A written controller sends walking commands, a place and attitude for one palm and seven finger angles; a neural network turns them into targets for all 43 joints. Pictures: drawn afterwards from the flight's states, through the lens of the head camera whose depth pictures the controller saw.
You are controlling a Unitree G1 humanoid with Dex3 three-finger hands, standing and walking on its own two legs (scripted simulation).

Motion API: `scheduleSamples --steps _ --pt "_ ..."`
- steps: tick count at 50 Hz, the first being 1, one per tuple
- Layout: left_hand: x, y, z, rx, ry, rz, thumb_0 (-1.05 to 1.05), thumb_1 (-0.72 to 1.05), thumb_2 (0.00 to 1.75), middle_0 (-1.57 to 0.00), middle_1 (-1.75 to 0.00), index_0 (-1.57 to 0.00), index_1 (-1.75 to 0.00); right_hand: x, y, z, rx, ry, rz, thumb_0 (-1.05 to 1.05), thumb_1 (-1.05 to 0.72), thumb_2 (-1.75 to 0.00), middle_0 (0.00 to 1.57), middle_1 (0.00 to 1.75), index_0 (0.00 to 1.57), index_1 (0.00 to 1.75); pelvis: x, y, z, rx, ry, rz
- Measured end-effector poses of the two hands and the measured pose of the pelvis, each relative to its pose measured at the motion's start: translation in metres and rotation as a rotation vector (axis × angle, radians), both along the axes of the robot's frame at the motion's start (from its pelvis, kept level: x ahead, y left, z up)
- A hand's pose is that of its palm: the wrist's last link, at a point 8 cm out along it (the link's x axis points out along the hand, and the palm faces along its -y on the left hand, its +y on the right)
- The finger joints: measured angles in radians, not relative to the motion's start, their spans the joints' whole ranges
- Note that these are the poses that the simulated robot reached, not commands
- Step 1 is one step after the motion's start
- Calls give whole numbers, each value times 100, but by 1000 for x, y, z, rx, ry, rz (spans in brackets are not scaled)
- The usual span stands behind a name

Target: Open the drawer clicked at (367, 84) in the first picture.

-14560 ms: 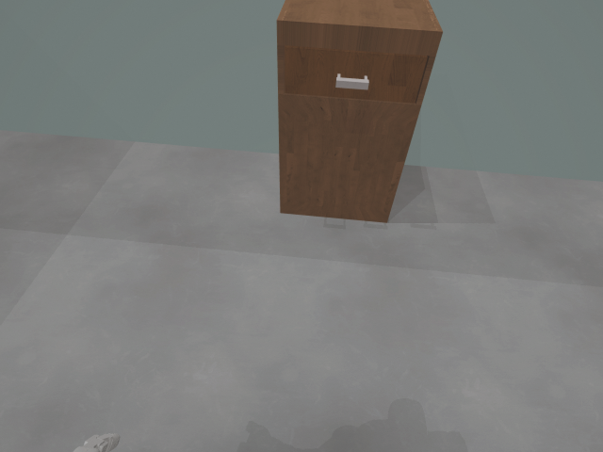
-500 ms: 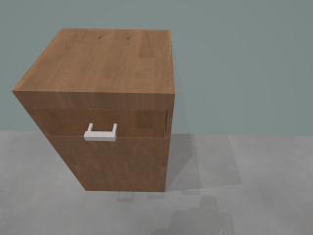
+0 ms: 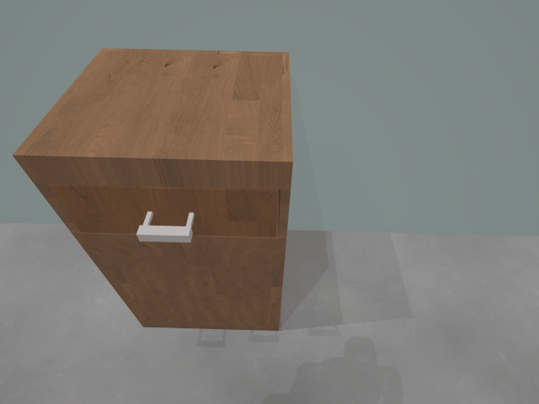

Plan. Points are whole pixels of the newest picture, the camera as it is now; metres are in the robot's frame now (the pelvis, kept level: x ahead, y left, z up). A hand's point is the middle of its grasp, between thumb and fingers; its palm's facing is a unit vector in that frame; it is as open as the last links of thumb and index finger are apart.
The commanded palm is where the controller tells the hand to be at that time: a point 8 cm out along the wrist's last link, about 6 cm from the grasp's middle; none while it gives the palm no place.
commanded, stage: look again from close up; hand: left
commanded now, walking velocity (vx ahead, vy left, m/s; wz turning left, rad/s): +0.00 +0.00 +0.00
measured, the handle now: (167, 225) +0.46 +0.25 -0.08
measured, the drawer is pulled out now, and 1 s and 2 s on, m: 0.00 0.00 0.00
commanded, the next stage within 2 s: shuffle to correct the standing spot in 0.28 s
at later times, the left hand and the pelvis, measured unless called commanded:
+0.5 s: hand out of the picture -0.03 +0.15 -0.18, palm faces +0.06 -0.98 -0.18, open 7.4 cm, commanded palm none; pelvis -0.01 -0.01 +0.00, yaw +0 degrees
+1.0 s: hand out of the picture -0.04 +0.17 -0.18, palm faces +0.05 -0.98 -0.19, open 7.4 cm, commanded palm none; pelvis -0.03 +0.00 +0.00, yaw +0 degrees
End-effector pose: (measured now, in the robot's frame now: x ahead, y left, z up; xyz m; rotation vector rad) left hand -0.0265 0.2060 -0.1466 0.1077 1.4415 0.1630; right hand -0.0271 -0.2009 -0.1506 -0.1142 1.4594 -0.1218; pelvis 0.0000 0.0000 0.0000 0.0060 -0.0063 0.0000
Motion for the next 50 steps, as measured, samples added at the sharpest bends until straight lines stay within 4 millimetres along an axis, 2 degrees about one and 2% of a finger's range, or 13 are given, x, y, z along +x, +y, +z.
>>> scheduleSamples --steps 23,28,35,43,50 --pt "-7 -8 0 -5 1 9 1 91 90 -20 -30 -20 -30 -3 -4 1 2 -3 -3 0 -91 -90 20 30 20 29 -4 -6 1 1 0 1" --pt "-9 -1 2 23 -7 15 2 91 90 -20 -30 -20 -30 -5 -7 -2 0 -2 -5 0 -91 -90 20 30 20 30 -14 -5 -1 8 5 -4" --pt "-11 20 0 62 -47 8 1 91 90 -20 -30 -20 -30 -9 -14 -7 -23 -37 -13 0 -91 -90 20 30 20 29 -35 2 -6 10 -1 0" --pt "-8 28 0 38 -91 -12 1 91 90 -20 -30 -20 -30 -26 -2 2 -18 -59 -4 0 -91 -90 20 30 20 29 -40 9 -2 12 -5 -3" --pt "-21 11 0 16 -43 -3 1 91 90 -19 -30 -20 -30 -41 2 -4 17 11 -20 0 -91 -90 20 30 20 30 -28 2 -4 20 -1 -3"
